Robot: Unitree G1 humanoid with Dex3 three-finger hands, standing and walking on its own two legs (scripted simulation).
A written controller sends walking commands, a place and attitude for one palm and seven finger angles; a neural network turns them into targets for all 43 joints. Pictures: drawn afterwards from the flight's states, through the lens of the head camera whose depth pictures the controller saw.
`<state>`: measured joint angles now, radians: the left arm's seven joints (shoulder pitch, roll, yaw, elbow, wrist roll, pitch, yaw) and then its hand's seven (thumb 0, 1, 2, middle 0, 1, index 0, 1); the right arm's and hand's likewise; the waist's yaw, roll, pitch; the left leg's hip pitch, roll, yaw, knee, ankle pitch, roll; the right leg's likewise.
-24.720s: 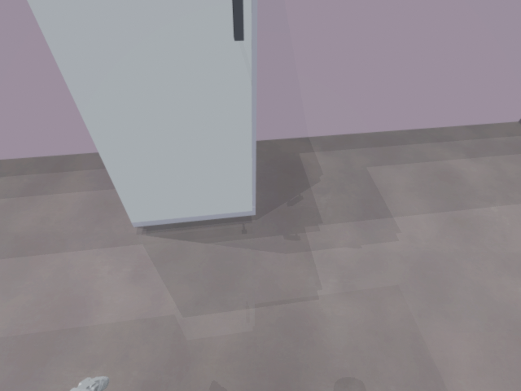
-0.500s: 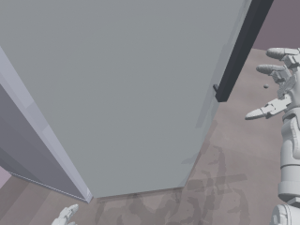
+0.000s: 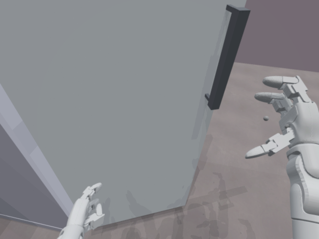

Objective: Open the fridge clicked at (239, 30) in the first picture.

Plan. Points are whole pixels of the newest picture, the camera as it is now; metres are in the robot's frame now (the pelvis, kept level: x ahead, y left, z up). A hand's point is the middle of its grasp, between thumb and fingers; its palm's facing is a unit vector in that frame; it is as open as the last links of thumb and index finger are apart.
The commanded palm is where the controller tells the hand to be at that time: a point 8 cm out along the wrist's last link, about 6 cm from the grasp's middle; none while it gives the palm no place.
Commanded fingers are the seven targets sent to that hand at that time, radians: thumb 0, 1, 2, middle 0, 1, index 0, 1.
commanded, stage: draw the hand back to the body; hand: right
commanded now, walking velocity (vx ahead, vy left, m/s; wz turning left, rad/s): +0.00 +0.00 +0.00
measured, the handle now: (220, 62) +0.47 -0.15 +0.26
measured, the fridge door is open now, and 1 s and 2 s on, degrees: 65 65 65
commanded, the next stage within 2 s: step back with the hand held close in 1.68 s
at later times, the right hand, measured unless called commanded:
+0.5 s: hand (279, 139) +0.26 -0.23 +0.21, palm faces +0.14 +0.99 -0.04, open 14.7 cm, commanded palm +0.22 -0.26 +0.21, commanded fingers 0.00 0.51 -0.22 0.25 1.13 0.25 1.13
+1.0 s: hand (295, 160) +0.23 -0.26 +0.17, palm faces +0.44 +0.84 -0.30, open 11.9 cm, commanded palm +0.18 -0.29 +0.19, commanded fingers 0.00 -0.39 -0.65 0.22 0.60 0.22 0.60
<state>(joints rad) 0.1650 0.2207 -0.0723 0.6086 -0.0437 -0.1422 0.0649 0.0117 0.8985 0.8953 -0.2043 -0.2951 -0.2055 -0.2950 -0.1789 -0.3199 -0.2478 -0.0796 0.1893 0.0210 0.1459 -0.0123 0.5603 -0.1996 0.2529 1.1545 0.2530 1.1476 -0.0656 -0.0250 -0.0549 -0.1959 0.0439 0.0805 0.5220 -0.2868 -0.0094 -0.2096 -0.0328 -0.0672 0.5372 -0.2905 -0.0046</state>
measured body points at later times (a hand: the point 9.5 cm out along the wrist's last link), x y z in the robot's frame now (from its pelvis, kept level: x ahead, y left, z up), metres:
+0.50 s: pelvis +0.00 +0.02 +0.00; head -0.06 +0.04 +0.45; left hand +0.21 +0.24 -0.05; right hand +0.24 -0.28 +0.21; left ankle +0.00 +0.12 -0.73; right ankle +0.00 -0.11 -0.73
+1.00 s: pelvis +0.01 +0.00 +0.00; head -0.01 +0.01 +0.45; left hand +0.18 +0.22 -0.09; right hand +0.20 -0.30 +0.19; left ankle +0.00 +0.12 -0.73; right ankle +0.00 -0.11 -0.73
